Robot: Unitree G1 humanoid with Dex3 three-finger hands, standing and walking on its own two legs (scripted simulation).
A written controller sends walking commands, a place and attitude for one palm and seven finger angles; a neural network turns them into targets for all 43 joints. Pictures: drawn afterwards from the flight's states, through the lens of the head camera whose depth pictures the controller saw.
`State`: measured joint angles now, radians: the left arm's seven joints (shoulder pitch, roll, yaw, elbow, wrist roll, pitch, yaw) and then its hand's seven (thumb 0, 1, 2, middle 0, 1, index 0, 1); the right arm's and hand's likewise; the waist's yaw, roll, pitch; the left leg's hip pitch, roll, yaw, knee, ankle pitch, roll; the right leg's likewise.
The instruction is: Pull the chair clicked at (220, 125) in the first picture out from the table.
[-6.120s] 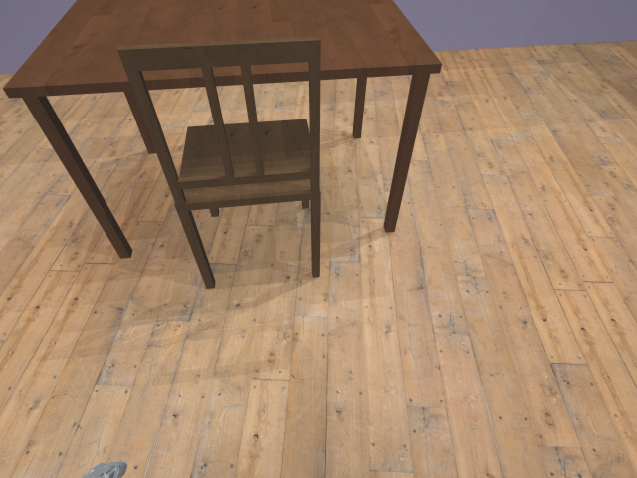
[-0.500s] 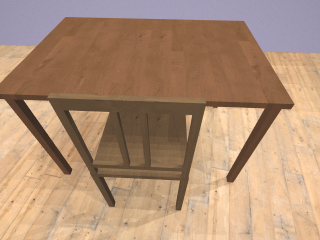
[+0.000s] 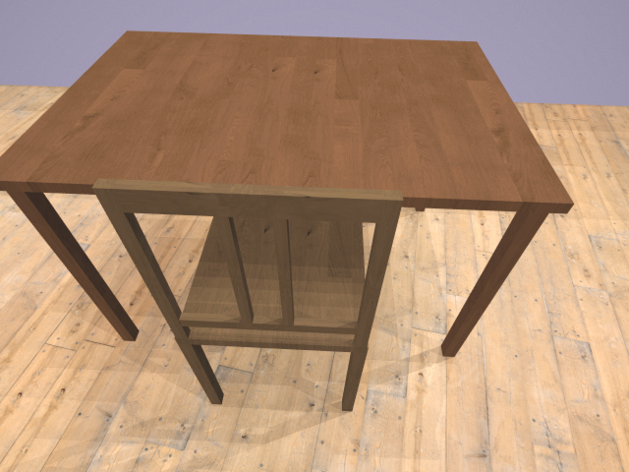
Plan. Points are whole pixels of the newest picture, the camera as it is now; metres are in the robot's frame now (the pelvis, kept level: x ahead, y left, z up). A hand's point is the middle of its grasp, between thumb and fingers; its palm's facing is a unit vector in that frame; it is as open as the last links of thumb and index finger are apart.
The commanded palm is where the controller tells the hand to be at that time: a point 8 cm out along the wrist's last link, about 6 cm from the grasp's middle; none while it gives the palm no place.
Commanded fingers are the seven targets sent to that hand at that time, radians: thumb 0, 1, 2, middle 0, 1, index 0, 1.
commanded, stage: look again from close up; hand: left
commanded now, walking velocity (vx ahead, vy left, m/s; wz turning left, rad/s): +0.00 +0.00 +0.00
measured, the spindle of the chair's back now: (237, 274) +0.45 +0.17 -0.09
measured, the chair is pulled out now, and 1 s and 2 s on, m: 0.00 0.00 0.00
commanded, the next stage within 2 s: raise the hand toward the chair's back in 0.58 s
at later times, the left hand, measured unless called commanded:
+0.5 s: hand out of the picture -0.02 +0.16 -0.17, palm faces +0.04 -0.98 -0.17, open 7.4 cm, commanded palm none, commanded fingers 0.00 0.90 0.90 -0.20 -0.30 -0.20 -0.30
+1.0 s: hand (211, 410) +0.20 +0.15 -0.03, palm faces +0.06 -1.00 +0.01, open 8.4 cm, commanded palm +0.11 +0.22 -0.07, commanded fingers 0.00 0.50 0.73 -0.16 -0.24 -0.16 -0.24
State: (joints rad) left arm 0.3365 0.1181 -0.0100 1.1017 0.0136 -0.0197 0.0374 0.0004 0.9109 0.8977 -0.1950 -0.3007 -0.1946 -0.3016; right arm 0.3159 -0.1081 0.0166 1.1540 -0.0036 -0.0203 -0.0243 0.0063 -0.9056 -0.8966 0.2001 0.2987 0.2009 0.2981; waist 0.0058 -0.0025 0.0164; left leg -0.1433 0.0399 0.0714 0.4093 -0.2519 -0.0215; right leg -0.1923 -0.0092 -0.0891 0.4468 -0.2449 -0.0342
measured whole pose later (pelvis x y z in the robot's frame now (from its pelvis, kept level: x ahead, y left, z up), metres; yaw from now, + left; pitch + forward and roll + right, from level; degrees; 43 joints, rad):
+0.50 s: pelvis +0.00 +0.00 +0.00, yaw +0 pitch -1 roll +1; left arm 0.34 0.11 -0.01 1.10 0.02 -0.02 0.04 0.00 0.91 0.90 -0.19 -0.30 -0.19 -0.30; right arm 0.32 -0.10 0.02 1.15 0.00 -0.02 -0.03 0.01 -0.91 -0.90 0.20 0.30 0.20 0.30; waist 0.01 0.00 0.02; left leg -0.15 0.04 0.07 0.41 -0.25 -0.02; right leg -0.20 -0.01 -0.09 0.45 -0.24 -0.03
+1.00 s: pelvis -0.03 +0.00 -0.06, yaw +1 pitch +12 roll +1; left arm 0.37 0.13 0.06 0.08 -0.18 -0.42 -0.09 0.02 0.75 0.82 -0.17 -0.27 -0.17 -0.27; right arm 0.20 -0.30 -0.11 0.68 0.01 -0.34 0.01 0.02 -0.91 -0.90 0.20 0.30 0.20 0.30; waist -0.06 -0.03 -0.12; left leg -0.70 0.04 0.06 0.92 -0.44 -0.02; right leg -0.74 -0.05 -0.09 0.95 -0.43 -0.04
